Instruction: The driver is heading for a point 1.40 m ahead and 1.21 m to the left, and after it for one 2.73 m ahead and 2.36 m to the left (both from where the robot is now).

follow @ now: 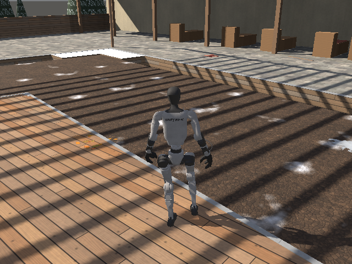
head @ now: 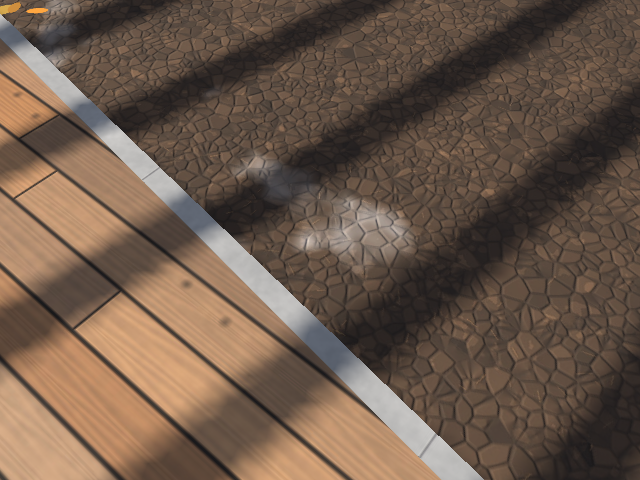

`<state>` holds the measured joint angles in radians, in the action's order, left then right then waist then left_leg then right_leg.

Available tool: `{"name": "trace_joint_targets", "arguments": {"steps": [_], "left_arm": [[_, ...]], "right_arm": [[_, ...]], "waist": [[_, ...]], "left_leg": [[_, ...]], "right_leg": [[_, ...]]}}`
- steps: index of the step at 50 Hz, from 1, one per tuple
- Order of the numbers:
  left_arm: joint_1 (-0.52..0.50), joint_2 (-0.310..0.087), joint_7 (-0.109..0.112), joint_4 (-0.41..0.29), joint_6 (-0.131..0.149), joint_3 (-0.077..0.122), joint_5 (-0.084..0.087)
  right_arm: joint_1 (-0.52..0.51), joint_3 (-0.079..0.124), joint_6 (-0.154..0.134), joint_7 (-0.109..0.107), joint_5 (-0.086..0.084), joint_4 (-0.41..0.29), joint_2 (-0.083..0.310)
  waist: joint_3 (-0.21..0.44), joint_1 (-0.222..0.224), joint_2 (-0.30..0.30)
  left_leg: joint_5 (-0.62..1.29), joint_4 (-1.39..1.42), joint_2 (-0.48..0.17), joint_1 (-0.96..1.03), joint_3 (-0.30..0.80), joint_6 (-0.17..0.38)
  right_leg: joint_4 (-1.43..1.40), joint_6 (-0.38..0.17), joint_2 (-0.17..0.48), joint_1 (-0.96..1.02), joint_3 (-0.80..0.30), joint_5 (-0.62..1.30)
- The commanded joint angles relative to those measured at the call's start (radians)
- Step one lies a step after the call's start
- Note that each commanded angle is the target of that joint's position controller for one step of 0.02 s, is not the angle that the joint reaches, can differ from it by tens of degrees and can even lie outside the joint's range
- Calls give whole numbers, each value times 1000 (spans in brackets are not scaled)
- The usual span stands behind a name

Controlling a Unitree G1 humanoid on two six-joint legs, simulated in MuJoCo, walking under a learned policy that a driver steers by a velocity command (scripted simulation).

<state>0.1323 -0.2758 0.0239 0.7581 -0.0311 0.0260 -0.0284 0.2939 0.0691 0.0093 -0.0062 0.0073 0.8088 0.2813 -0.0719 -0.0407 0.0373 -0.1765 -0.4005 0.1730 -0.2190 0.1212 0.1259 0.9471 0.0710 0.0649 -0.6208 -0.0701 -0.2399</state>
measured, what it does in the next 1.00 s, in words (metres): walks ahead, turning left: right foot, then left foot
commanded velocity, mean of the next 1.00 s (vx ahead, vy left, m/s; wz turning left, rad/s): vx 0.37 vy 0.00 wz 0.59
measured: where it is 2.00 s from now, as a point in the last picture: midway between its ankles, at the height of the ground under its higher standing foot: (122, 334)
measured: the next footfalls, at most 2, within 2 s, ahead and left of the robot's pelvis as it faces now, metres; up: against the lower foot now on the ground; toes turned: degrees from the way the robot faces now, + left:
right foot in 0.22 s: +0.14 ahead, -0.14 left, +0.00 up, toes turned +13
left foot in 0.72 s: +0.35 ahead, +0.16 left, +0.00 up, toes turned +29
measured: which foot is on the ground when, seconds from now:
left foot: down 0.00-0.20, up 0.22-0.70, down 0.72-1.00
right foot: up 0.00-0.20, down 0.22-0.74, up 0.76-1.00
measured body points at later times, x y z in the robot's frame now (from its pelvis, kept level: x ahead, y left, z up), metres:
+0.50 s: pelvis +0.15 -0.04 +0.00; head +0.17 -0.05 +0.45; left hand +0.09 +0.24 -0.10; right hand +0.36 -0.26 -0.12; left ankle +0.16 +0.12 -0.66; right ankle +0.10 -0.15 -0.74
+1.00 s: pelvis +0.36 +0.12 +0.00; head +0.38 +0.15 +0.45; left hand +0.33 +0.41 -0.11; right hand +0.56 -0.09 -0.12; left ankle +0.32 +0.14 -0.74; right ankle +0.53 +0.01 -0.67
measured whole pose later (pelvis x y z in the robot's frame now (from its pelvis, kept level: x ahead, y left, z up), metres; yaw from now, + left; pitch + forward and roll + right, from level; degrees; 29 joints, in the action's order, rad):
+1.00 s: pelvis +0.36 +0.12 +0.00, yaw +36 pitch +1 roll +0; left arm 0.17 -0.28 -0.02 0.72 0.02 0.03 -0.05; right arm 0.35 0.06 -0.03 0.01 0.00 0.81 0.28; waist -0.05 -0.02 0.03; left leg -0.19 -0.33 0.17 -0.14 0.06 0.14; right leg 1.00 0.05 0.13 -0.65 -0.03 -0.22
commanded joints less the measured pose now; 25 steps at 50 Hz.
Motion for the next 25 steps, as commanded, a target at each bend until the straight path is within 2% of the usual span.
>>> {"name": "trace_joint_targets", "arguments": {"steps": [1, 3, 5, 7, 8, 9, 10, 11, 12, 13, 14, 15, 16, 17, 20, 25], "left_arm": [[-27, -98, 8, -77, 8, 23, 7], [-40, -102, 11, -87, 13, 20, 13], [-48, -102, 4, -97, 24, 15, 14], [-44, -107, -2, -101, 37, 13, 15], [-18, -109, -2, -97, 44, 13, 17], [32, -103, 1, -85, 53, 11, 17], [99, -105, 9, -70, 67, 12, 12], [159, -183, 25, -63, 76, 29, -2], [195, -282, 27, -68, 68, 50, -10], [179, -261, 21, -51, 62, 56, -9], [153, -180, 13, -61, 63, 39, -1], [118, -144, 7, -66, 67, 30, 3], [107, -131, 8, -67, 73, 26, 4], [128, -124, 7, -59, 81, 25, 3], [194, -121, -9, -31, 102, 31, 7], [269, -115, -18, 10, 108, 37, 6]], "right_arm": [[60, 42, 2, -11, 7, -52, 161], [64, 44, 7, -12, 13, -57, 166], [69, 46, 9, -7, 18, -62, 170], [47, 48, 8, 0, 24, -70, 173], [25, 49, 7, 3, 25, -76, 175], [-9, 49, 5, 4, 23, -82, 175], [-37, 45, 0, 1, 13, -88, 160], [-11, 23, -12, 4, 3, -105, 74], [-27, 16, -17, 5, 5, -143, 66], [-13, 28, -19, 6, 35, -135, 142], [-41, 36, -19, 15, 38, -115, 167], [-44, 34, -18, 28, 31, -103, 149], [-37, 32, -14, 43, 32, -94, 134], [-34, 27, -10, 54, 33, -90, 122], [-85, 18, -4, 70, 26, -111, 101], [-222, 2, 0, 84, 27, -155, 73]], "waist": [[111, -7, -119], [108, -10, -126], [119, -16, -129], [94, -6, -141], [80, 14, -145], [70, 54, -135], [74, 102, -101], [122, 101, 88], [124, 105, 224], [62, 64, 141], [6, 63, 41], [-34, 50, 25], [-23, 44, 66], [-7, 53, 96], [30, 65, 72], [-9, 98, 63]], "left_leg": [[487, 26, -295, 152, 269, 90], [556, -9, -300, 172, 301, 101], [378, 2, -296, 166, 358, 120], [160, 15, -280, 121, 420, 121], [83, 11, -265, 78, 441, 108], [20, -13, -233, 10, 436, 82], [-60, -83, -183, -89, 398, 41], [-305, -300, -87, -222, 251, -20], [-492, -479, 60, -456, 59, -51], [-410, -599, -59, -503, 47, -59], [-322, -634, -98, -498, 47, -66], [-248, -631, -121, -480, 34, -82], [-185, -645, -135, -464, 13, -97], [-139, -680, -141, -460, -9, -107], [-60, -729, -157, -498, -27, -119], [7, -622, -185, -583, -73, -134]], "right_leg": [[-42, -5, -27, -22, -2, -23], [-85, -18, -49, 1, -8, -66], [-144, -31, -70, 51, -11, -110], [-243, -49, -91, 129, -17, -154], [-322, -58, -102, 205, -16, -167], [-440, -67, -113, 322, -3, -137], [-579, -81, -93, 486, -12, -58], [-682, -124, 118, 657, -223, -196], [-792, -229, 333, 735, -617, -375], [-778, -278, 352, 659, -648, -412], [-764, -265, 299, 604, -533, -414], [-779, -232, 233, 561, -392, -321], [-789, -206, 184, 562, -294, -225], [-789, -200, 156, 572, -216, -97], [-772, -197, 149, 619, -93, 143], [-780, -205, 156, 663, 30, 330]]}}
